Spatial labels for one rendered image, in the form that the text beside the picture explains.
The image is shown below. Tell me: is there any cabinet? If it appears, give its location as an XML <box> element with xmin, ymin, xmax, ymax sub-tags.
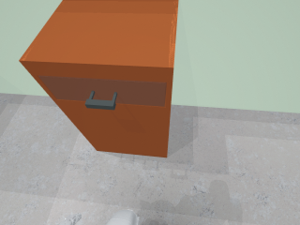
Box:
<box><xmin>19</xmin><ymin>0</ymin><xmax>179</xmax><ymax>158</ymax></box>

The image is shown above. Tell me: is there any left robot hand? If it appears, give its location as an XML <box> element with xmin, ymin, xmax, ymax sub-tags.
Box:
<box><xmin>59</xmin><ymin>213</ymin><xmax>82</xmax><ymax>225</ymax></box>

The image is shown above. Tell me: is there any handle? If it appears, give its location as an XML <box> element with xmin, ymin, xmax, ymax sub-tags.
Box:
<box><xmin>84</xmin><ymin>90</ymin><xmax>117</xmax><ymax>111</ymax></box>

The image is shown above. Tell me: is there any left robot thigh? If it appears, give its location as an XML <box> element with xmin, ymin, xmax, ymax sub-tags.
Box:
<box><xmin>105</xmin><ymin>210</ymin><xmax>140</xmax><ymax>225</ymax></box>

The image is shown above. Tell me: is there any drawer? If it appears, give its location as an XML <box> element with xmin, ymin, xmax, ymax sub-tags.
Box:
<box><xmin>39</xmin><ymin>75</ymin><xmax>167</xmax><ymax>107</ymax></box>

